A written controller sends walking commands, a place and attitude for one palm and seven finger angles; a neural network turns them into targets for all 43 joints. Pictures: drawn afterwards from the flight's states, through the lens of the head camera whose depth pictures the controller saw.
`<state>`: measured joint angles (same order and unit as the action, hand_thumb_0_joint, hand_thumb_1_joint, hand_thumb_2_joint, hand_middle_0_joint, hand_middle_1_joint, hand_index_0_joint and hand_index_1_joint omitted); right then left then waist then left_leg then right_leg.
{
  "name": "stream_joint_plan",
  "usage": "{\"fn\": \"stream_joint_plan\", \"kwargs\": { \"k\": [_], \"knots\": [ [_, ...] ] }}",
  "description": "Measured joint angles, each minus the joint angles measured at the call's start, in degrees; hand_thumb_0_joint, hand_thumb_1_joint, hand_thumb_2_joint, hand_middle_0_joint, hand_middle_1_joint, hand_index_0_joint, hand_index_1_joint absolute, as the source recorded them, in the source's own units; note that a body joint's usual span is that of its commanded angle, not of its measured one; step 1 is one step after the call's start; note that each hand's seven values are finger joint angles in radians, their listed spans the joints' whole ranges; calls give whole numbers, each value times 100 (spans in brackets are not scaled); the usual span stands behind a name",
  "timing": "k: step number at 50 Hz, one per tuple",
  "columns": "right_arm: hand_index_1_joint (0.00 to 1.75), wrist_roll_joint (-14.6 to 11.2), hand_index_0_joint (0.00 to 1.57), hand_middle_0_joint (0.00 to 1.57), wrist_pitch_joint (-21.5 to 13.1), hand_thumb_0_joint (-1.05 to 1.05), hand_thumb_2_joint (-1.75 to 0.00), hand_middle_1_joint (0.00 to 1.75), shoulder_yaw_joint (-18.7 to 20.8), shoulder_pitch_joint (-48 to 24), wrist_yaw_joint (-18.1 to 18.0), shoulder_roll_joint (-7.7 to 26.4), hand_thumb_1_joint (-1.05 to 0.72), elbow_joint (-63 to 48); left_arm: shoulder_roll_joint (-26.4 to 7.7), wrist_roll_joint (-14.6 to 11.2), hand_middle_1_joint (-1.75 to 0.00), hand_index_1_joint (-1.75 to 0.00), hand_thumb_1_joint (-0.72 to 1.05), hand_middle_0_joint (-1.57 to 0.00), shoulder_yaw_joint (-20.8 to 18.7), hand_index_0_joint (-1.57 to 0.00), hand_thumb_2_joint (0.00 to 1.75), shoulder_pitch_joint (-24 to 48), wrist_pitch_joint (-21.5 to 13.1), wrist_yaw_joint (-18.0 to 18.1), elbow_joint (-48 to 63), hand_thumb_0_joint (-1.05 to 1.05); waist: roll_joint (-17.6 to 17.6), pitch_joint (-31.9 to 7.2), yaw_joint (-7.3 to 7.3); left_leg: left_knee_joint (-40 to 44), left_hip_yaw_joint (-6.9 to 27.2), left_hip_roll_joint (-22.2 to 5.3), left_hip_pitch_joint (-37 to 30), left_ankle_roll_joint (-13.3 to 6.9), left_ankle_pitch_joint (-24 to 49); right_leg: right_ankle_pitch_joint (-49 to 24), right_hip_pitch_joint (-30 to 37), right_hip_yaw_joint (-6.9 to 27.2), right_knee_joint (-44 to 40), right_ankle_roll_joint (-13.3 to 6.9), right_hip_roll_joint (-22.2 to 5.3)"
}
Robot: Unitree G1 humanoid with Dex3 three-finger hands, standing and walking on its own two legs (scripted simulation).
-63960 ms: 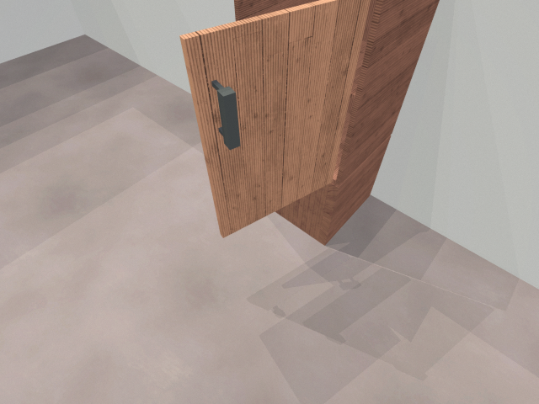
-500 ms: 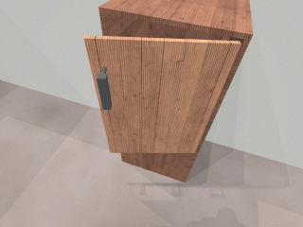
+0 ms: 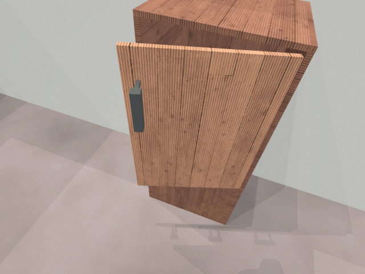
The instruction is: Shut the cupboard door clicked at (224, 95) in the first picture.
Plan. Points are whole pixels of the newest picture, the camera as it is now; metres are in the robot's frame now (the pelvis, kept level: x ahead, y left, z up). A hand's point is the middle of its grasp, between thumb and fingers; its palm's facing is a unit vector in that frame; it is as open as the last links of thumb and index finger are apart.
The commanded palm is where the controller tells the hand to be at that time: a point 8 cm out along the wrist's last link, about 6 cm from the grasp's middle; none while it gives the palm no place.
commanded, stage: raise the hand and make a fist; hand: left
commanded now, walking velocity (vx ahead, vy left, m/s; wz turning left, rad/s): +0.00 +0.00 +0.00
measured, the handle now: (138, 106) +0.49 +0.16 +0.10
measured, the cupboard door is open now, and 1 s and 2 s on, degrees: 20 20 20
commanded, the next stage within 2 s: bring the fist close to the handle in 2.00 s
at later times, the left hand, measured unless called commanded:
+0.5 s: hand out of the picture +0.13 +0.18 -0.06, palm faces +0.09 -1.00 +0.03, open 6.1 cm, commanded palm +0.12 +0.23 -0.02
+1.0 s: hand (97, 223) +0.20 +0.19 +0.04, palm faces +0.11 -0.99 -0.06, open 3.8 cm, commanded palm +0.17 +0.23 +0.04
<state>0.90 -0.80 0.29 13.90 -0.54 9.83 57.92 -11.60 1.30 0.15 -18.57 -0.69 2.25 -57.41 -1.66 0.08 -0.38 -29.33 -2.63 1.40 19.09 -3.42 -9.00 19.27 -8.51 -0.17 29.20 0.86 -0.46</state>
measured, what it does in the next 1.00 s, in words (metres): lowers itself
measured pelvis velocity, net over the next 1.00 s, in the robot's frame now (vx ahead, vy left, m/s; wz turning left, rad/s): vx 0.02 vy -0.02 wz -0.01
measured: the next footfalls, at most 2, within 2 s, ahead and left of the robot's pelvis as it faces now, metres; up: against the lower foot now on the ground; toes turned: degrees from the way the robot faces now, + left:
none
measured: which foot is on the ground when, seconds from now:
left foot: down 0.00-1.00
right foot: down 0.00-1.00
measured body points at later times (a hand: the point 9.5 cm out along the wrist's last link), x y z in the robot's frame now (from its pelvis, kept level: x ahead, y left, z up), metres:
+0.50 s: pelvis -0.04 -0.03 -0.08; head -0.02 +0.00 +0.37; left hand +0.12 +0.23 -0.06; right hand +0.18 -0.26 -0.11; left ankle +0.07 +0.08 -0.73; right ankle -0.03 -0.13 -0.73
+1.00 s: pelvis +0.02 -0.02 -0.05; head +0.05 -0.03 +0.40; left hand +0.19 +0.24 +0.04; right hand +0.18 -0.27 -0.13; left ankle +0.07 +0.08 -0.73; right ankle -0.03 -0.13 -0.73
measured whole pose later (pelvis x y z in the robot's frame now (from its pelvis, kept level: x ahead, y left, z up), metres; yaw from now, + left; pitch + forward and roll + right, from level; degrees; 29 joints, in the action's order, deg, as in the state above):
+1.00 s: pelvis +0.02 -0.02 -0.05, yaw -1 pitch +9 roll -2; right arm -2.0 -13.1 0.6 17.7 -4.2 13.8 32.1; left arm -14.3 -19.6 -13.1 -31.8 -17.3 -12.7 12.7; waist 1.9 -7.0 -1.8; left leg -55.6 0.4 0.0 42.7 -1.4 -22.2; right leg 32.0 -31.4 -2.7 54.7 -1.0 1.9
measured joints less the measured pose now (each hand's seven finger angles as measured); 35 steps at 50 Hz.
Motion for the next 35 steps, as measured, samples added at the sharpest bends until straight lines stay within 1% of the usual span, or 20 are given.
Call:
{"fn": "stream_joint_plan", "kwargs": {
  "k": [5, 6, 7, 9, 10, 11, 13, 14, 16, 18, 19, 20, 21, 23, 25, 27, 29, 31, 33, 35],
  "knots": [
    [30, -14, 20, 20, 27, 0, -90, 30, -6, -69, 10, 96, -91, -2, -87, 18, -29, -30, 91, -20, 8, -20, 90, -6, 6, 15, -18, 0, 19, 53, -29, 36, 11, -25, -7, 6, 39, -75, 43, -6, -113, 18, 24],
    [30, -52, 20, 20, -56, 0, -90, 30, -28, -21, -62, 114, -91, -229, -61, -137, -29, -30, 91, -20, -276, -20, 90, -268, 431, -57, 960, 0, 9, 187, -6, -53, 23, -27, 13, 9, 14, -55, 30, -23, -27, 22, 28],
    [30, -129, 20, 20, -322, 0, -90, 30, -69, 105, -187, 130, -91, -497, -104, -344, -30, -30, 91, -20, -360, -21, 90, -607, 634, -26, 2196, 1, -23, 260, -26, -141, 32, -12, 71, 9, -9, 4, -71, -54, 164, -12, 11],
    [30, -260, 20, 20, -935, 0, -90, 30, -145, 306, -358, 185, -91, -809, -227, -676, -30, -31, 91, -21, -353, -21, 90, -1070, 220, 151, 4037, 2, -68, 152, -105, -231, 8, 32, 190, 30, -33, 135, -316, -128, 523, -125, -61],
    [30, -302, 20, 20, -1143, 1, -90, 30, -148, 342, -352, 227, -91, -949, -245, -778, -31, -31, 91, -21, -334, -21, 90, -1123, 69, 248, 4664, 2, -51, 54, -90, -272, 7, 62, 262, 39, -39, 184, -420, -168, 624, -166, -90],
    [30, -315, 20, 20, -1307, 1, -90, 30, -139, 342, -331, 282, -91, -1117, -224, -851, -31, -32, 91, -22, -327, -22, 90, -1068, -103, 299, 5130, 2, 3, -29, -34, -359, 31, 93, 365, 48, -58, 246, -506, -202, 688, -180, -107],
    [30, -292, 20, 20, -1549, 1, -90, 30, -98, 199, -262, 391, -90, -1404, -98, -944, -33, -34, 91, -23, -379, -23, 90, -734, -664, 226, 5512, 1, 187, -193, 118, -675, 118, 114, 718, 83, -179, 324, -806, -279, 957, -112, -121],
    [30, -271, 20, 20, -1615, 1, -90, 30, -70, 89, -212, 416, -90, -1535, -35, -1005, -34, -35, 91, -24, -447, -24, 90, -551, -1027, 93, 5509, 1, 261, -301, 172, -881, 142, 105, 971, 113, -260, 373, -1054, -286, 1154, -93, -108],
    [30, -192, 20, 20, -1679, 1, -90, 30, -13, -146, -110, 391, -90, -1779, 28, -1203, -37, -38, 91, -27, -630, -27, 90, -271, -1828, -364, 5339, 1, 296, -541, 193, -1390, 136, 58, 1594, 188, -426, 532, -1720, -222, 1716, -93, -52],
    [30, -145, 20, 20, -1661, 0, -90, 30, 36, -340, -19, 327, -90, -2014, 16, -1456, -40, -41, 91, -29, -794, -30, 90, -138, -2546, -1025, 5096, 0, 221, -674, 142, -1950, 142, -9, 2175, 207, -504, 738, -2348, -150, 2344, -108, 49],
    [30, -152, 21, 20, -1620, 0, -90, 30, 58, -393, 12, 297, -90, -2145, -12, -1559, -42, -43, 91, -31, -859, -31, 90, -139, -2754, -1346, 4987, 0, 161, -699, 112, -2235, 141, -51, 2418, 164, -599, 846, -2593, -137, 2631, -120, 95],
    [30, -171, 21, 20, -1569, 0, -90, 30, 72, -411, 26, 280, -90, -2286, -44, -1646, -43, -44, 91, -33, -907, -33, 90, -200, -2821, -1610, 4928, 0, 99, -712, 85, -2493, 149, -83, 2622, 139, -713, 953, -2790, -146, 2884, -158, 129],
    [30, -200, 21, 20, -1519, 1, -90, 30, 80, -403, 23, 278, -90, -2424, -70, -1718, -45, -46, 91, -34, -942, -35, 90, -315, -2775, -1806, 4915, 0, 46, -711, 56, -2714, 172, -103, 2783, 145, -818, 1053, -2934, -169, 3092, -181, 150],
    [30, -253, 21, 20, -1432, 1, -90, 30, 81, -347, -31, 312, -90, -2651, -108, -1821, -49, -50, 91, -38, -993, -38, 90, -665, -2495, -1966, 4999, 0, -4, -696, -21, -3042, 247, -124, 2995, 193, -977, 1216, -3095, -243, 3375, -228, 181],
    [30, -275, 21, 20, -1397, 1, -90, 30, 80, -264, -106, 362, -90, -2792, -151, -1846, -53, -54, 91, -42, -1021, -42, 90, -1086, -2207, -1835, 5247, 1, 19, -687, -117, -3254, 354, -137, 3120, 228, -1078, 1323, -3148, -345, 3506, -270, 216],
    [30, -266, 20, 20, -1430, 1, -90, 30, 70, -186, -184, 401, -90, -2838, -204, -1797, -57, -58, 90, -45, -1021, -45, 90, -1464, -2123, -1555, 5668, 1, 90, -665, -215, -3394, 474, -142, 3176, 253, -1168, 1387, -3120, -461, 3538, -310, 249],
    [30, -238, 20, 20, -1514, 1, -90, 30, 23, -146, -260, 430, -90, -2792, -270, -1748, -61, -62, 90, -49, -1007, -49, 90, -1671, -2286, -1316, 6162, 2, 174, -669, -307, -3494, 577, -145, 3243, 270, -1230, 1430, -3120, -558, 3550, -335, 276],
    [30, -222, 20, 20, -1598, 1, -90, 30, -47, -176, -319, 443, -90, -2683, -298, -1781, -65, -65, 90, -52, -989, -52, 90, -1626, -2579, -1250, 6550, 2, 284, -663, -358, -3586, 659, -153, 3318, 287, -1272, 1462, -3142, -634, 3570, -353, 305],
    [30, -229, 20, 20, -1638, 1, -90, 30, -122, -240, -364, 424, -90, -2572, -302, -1853, -69, -69, 90, -56, -964, -56, 90, -1373, -2762, -1374, 6764, 2, 408, -656, -351, -3653, 716, -168, 3381, 300, -1304, 1480, -3168, -684, 3581, -363, 334],
    [30, -266, 21, 20, -1603, 1, -90, 30, -183, -276, -401, 354, -90, -2498, -327, -1916, -73, -73, 90, -59, -943, -60, 90, -1036, -2660, -1618, 6771, 2, 494, -671, -303, -3653, 717, -191, 3403, 310, -1323, 1483, -3189, -677, 3557, -363, 357]
  ]
}}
